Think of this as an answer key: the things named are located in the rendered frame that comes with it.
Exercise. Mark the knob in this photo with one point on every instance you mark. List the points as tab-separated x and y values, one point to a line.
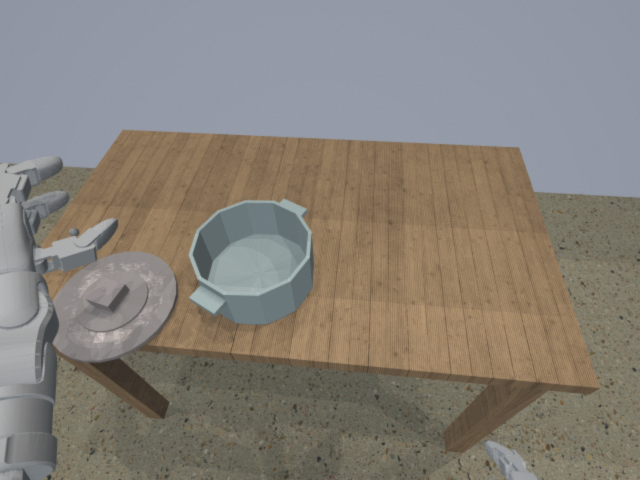
108	294

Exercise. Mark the robot left forearm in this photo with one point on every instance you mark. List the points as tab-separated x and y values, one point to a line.
28	370

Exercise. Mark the right robot hand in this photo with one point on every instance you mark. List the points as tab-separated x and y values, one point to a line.
511	464

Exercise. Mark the left robot hand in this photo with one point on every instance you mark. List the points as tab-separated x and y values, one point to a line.
20	219

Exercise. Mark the lid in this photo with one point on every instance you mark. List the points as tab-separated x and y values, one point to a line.
93	335

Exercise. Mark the table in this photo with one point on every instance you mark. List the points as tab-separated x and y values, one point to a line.
430	261

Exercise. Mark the pot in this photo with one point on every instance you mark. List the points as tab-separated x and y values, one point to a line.
254	261

